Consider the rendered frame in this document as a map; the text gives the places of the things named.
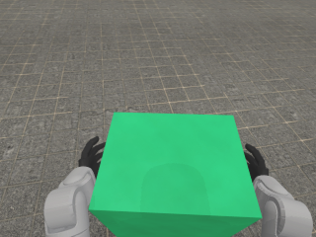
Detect carton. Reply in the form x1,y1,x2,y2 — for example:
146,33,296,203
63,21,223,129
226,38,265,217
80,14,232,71
88,112,263,237

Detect right robot forearm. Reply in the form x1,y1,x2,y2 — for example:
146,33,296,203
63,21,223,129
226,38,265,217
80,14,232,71
253,175,313,237

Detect right robot hand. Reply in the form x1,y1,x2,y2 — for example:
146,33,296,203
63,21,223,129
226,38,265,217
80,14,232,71
244,143,269,183

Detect left robot hand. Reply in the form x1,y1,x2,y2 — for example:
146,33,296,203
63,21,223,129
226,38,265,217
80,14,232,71
78,136,106,180

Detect left robot forearm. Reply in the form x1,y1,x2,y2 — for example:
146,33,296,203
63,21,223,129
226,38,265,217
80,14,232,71
43,166,96,237

